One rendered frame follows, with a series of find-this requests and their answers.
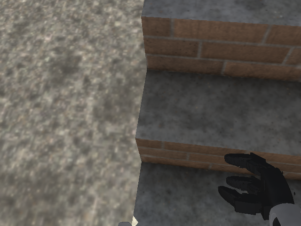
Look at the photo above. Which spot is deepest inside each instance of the right robot forearm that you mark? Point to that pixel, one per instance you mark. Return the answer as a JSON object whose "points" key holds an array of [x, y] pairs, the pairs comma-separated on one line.
{"points": [[285, 214]]}

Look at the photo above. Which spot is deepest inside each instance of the robot right hand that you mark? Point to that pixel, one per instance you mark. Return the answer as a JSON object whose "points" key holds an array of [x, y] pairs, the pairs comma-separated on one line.
{"points": [[262, 194]]}

